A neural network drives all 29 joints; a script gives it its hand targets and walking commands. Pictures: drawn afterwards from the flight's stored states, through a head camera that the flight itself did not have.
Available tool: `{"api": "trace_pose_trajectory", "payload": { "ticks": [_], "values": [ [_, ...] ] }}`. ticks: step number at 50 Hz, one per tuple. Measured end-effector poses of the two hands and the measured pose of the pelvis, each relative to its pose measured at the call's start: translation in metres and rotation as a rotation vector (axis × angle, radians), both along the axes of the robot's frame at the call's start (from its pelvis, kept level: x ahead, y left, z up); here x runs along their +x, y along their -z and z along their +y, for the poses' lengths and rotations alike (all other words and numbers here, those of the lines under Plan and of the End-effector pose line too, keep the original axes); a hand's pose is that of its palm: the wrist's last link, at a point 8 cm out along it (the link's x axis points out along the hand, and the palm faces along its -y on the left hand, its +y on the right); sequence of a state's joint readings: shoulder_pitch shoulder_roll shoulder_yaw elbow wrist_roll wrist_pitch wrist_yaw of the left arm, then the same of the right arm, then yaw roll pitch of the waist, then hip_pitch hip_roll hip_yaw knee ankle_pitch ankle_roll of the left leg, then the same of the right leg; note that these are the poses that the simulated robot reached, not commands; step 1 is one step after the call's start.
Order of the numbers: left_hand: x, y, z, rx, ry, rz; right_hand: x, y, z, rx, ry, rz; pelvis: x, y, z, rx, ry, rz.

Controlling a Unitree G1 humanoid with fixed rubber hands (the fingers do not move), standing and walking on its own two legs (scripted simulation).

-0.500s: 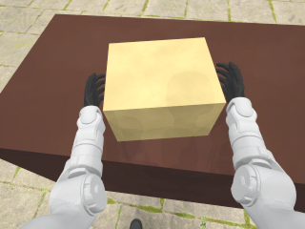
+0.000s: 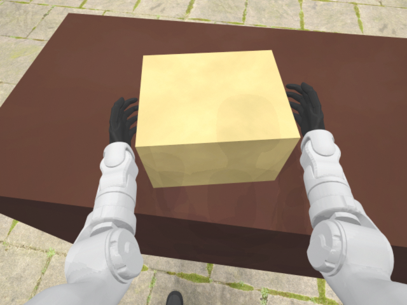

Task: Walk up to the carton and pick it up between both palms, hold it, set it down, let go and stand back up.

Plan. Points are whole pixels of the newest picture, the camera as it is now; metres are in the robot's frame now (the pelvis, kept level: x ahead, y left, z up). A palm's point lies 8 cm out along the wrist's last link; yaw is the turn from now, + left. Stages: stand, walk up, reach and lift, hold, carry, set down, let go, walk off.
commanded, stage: set down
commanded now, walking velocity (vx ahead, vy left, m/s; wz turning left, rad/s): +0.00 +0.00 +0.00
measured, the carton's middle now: (211, 120) +0.50 +0.03 +0.01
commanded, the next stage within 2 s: none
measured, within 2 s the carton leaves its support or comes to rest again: neither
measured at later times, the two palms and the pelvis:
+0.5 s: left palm (122, 139) +0.41 +0.21 +0.05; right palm (311, 124) +0.45 -0.17 +0.07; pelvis +0.00 +0.00 +0.00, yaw +0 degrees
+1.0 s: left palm (123, 140) +0.41 +0.21 +0.03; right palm (308, 129) +0.46 -0.17 +0.06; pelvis +0.00 +0.00 +0.00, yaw +0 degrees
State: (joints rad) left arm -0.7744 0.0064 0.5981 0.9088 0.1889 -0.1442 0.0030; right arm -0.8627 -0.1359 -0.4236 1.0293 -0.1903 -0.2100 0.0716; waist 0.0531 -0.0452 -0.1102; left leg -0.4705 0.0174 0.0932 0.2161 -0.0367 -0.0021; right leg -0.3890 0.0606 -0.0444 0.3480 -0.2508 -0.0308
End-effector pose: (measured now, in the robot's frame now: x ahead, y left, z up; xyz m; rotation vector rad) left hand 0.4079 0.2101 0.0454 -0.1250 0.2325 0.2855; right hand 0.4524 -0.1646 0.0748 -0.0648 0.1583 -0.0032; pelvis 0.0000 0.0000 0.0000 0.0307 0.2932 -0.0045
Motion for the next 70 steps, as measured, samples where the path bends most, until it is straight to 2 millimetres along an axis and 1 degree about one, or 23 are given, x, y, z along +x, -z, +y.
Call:
{"api": "trace_pose_trajectory", "payload": {
  "ticks": [10, 21, 40, 45, 50, 53, 58, 63, 66, 70],
  "values": [
    [-0.001, -0.002, -0.003, 0.034, -0.016, 0.012, 0.001, 0.002, -0.002, 0.015, -0.019, -0.007, 0.000, 0.000, -0.003, 0.004, 0.001, -0.001],
    [-0.001, 0.000, -0.002, 0.018, -0.010, 0.006, 0.002, 0.001, -0.002, -0.012, -0.022, -0.008, 0.001, 0.001, -0.003, 0.004, 0.002, -0.001],
    [-0.001, 0.001, -0.002, 0.011, -0.010, 0.001, 0.001, 0.002, -0.002, -0.010, -0.011, 0.002, 0.001, 0.000, -0.003, 0.004, 0.004, -0.001],
    [0.000, 0.006, -0.001, 0.044, -0.011, 0.049, 0.002, 0.006, -0.003, -0.064, -0.036, 0.031, 0.001, 0.001, -0.001, 0.002, 0.005, 0.001],
    [0.006, 0.014, 0.001, 0.149, 0.041, 0.133, 0.003, 0.019, -0.004, -0.061, -0.060, 0.089, -0.001, 0.003, 0.004, -0.005, 0.007, 0.033],
    [0.010, 0.015, 0.002, 0.162, 0.050, 0.136, 0.003, 0.024, -0.004, -0.047, -0.059, 0.091, -0.002, 0.005, 0.008, -0.009, 0.008, 0.075],
    [0.011, 0.017, 0.004, 0.153, 0.066, 0.117, 0.002, 0.024, -0.004, -0.064, -0.056, 0.080, -0.003, 0.006, 0.011, -0.014, 0.011, 0.102],
    [0.003, 0.024, 0.006, 0.162, 0.101, 0.130, -0.003, 0.020, -0.004, -0.081, -0.057, 0.069, -0.003, 0.005, 0.015, -0.020, 0.015, 0.101],
    [-0.008, 0.031, 0.008, 0.179, 0.116, 0.149, -0.008, 0.019, -0.005, -0.073, -0.054, 0.061, -0.004, 0.006, 0.017, -0.022, 0.016, 0.099],
    [-0.024, 0.036, 0.013, 0.186, 0.111, 0.148, -0.020, 0.022, -0.009, -0.060, -0.053, 0.074, -0.010, 0.007, 0.018, -0.023, 0.017, 0.091]
  ]
}}
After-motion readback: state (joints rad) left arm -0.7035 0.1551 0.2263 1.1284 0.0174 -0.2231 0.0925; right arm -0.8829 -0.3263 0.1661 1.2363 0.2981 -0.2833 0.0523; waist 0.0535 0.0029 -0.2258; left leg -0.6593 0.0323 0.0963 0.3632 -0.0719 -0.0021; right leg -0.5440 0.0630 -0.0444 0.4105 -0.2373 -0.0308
